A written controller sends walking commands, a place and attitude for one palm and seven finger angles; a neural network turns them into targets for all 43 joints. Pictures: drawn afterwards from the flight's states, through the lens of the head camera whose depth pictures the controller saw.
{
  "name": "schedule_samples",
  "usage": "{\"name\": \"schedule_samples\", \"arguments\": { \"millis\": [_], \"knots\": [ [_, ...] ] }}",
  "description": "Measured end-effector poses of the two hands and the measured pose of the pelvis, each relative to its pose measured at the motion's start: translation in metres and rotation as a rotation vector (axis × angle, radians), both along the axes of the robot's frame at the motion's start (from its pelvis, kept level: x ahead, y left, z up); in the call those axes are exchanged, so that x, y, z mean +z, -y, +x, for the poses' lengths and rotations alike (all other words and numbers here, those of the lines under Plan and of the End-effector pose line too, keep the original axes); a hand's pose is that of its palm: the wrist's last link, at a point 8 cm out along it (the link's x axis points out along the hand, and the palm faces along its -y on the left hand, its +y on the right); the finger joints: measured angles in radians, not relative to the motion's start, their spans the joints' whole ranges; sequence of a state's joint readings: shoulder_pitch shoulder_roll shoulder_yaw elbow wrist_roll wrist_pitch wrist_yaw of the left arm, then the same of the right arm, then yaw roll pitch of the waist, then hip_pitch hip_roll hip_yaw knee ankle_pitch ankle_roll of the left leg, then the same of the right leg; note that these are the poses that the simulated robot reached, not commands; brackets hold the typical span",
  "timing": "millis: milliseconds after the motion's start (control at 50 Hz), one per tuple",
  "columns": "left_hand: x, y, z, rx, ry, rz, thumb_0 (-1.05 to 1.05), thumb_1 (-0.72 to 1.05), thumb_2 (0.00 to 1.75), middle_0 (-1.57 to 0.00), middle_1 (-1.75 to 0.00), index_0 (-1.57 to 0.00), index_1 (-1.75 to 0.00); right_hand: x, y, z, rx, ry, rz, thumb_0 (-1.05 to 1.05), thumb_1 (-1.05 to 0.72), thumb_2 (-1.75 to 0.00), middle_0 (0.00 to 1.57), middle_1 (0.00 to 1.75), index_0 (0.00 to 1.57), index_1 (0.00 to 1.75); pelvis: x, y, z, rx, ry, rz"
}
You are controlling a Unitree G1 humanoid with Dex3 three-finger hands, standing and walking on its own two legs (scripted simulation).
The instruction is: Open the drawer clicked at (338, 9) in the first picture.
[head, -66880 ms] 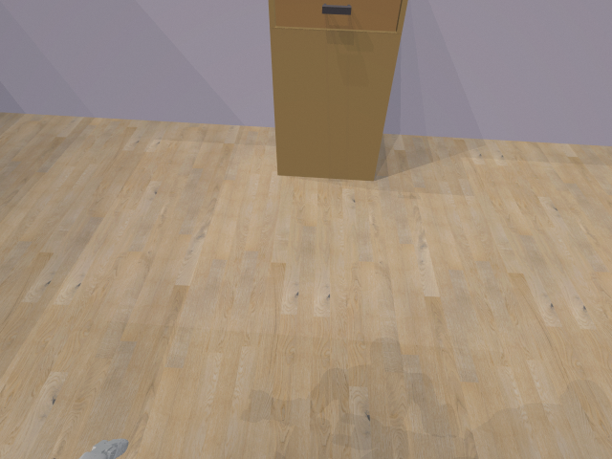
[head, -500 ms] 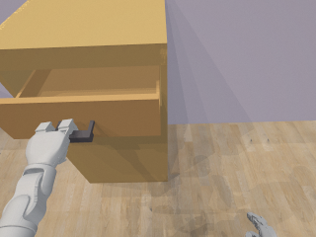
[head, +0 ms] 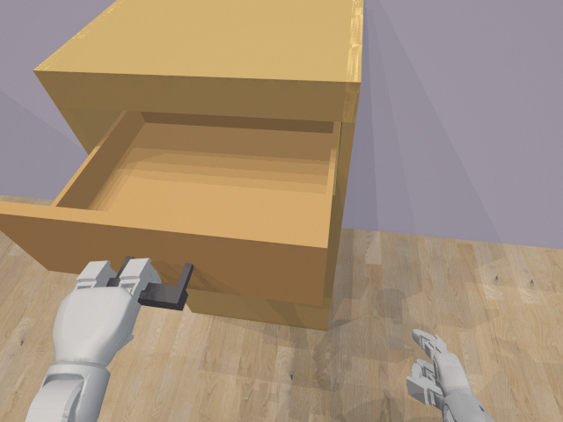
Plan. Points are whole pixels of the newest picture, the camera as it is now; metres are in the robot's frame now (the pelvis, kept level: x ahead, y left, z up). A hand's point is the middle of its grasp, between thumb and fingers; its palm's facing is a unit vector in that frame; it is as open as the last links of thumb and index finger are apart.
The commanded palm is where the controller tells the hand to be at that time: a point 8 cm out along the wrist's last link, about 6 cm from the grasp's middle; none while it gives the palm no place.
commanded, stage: pull the drawer open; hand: left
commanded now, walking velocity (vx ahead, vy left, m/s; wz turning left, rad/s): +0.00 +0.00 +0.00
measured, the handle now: (152, 280) +0.27 +0.22 +0.07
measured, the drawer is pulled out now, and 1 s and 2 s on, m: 0.23 0.30 0.30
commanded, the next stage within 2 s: open the thumb to release the handle in 1.02 s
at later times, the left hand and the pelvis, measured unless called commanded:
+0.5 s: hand (115, 342) +0.19 +0.25 +0.04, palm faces -0.02 -0.08 -1.00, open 5.9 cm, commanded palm +0.13 +0.25 +0.09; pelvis -0.01 -0.01 +0.00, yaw -3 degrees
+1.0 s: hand (93, 391) +0.13 +0.25 +0.04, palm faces +0.00 -0.07 -1.00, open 6.0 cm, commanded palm +0.08 +0.25 +0.09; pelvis -0.01 +0.01 -0.01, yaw -3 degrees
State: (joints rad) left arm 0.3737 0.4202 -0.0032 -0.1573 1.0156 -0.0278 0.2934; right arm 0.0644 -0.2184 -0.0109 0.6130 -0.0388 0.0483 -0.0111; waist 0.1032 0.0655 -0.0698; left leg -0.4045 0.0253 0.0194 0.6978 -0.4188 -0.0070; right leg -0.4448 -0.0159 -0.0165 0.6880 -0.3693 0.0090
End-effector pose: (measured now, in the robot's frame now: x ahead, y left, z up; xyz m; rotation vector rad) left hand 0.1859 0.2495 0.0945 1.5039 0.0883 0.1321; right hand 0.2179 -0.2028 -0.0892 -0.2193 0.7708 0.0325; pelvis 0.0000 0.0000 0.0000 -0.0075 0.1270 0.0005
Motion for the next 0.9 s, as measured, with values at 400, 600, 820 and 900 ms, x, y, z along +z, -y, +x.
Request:
{"name": "schedule_samples", "arguments": {
  "millis": [400,600,820,900],
  "knots": [
    [0.003,0.001,-0.003,0.021,-0.040,-0.007,0.00,0.73,0.79,-0.35,-1.32,-0.34,-1.33,-0.002,0.035,-0.048,-0.093,-0.041,-0.026,0.01,-0.90,-0.90,0.20,0.30,0.20,0.30,0.004,0.012,-0.015,-0.029,0.032,0.012],
    [0.004,-0.001,-0.035,-0.004,-0.063,-0.018,0.00,0.74,0.78,-0.32,-1.30,-0.30,-1.29,0.003,0.055,-0.063,-0.144,-0.045,-0.066,0.01,-0.90,-0.90,0.20,0.30,0.20,0.30,0.002,0.004,-0.012,-0.057,0.017,0.008],
    [0.004,-0.002,-0.071,0.000,-0.057,-0.022,0.00,0.74,0.79,-0.32,-1.31,-0.30,-1.29,-0.001,0.027,-0.043,-0.084,-0.024,-0.020,0.01,-0.90,-0.90,0.20,0.30,0.20,0.30,-0.004,-0.005,-0.010,-0.056,-0.007,0.002],
    [0.003,-0.002,-0.074,0.005,-0.047,-0.018,0.00,0.74,0.79,-0.32,-1.30,-0.30,-1.28,-0.002,0.013,-0.037,-0.054,-0.007,0.004,0.01,-0.90,-0.90,0.20,0.30,0.20,0.30,-0.006,-0.006,-0.011,-0.054,-0.008,0.001]
  ]
}}
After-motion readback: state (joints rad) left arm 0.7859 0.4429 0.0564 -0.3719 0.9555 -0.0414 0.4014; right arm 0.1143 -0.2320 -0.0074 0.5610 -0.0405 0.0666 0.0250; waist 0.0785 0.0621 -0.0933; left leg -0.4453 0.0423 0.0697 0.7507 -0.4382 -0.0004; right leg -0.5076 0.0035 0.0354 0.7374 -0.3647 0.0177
